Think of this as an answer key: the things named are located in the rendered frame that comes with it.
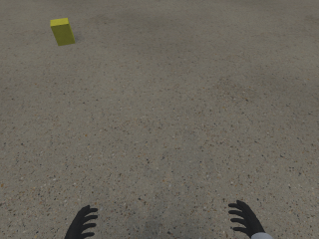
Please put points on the robot left hand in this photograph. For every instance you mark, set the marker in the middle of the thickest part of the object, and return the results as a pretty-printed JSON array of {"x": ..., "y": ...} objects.
[{"x": 76, "y": 228}]

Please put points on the carton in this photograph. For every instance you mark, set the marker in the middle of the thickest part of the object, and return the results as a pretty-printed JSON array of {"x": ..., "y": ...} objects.
[{"x": 62, "y": 31}]

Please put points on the robot right hand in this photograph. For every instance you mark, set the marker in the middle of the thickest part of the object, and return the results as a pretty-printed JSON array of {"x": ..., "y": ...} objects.
[{"x": 250, "y": 220}]

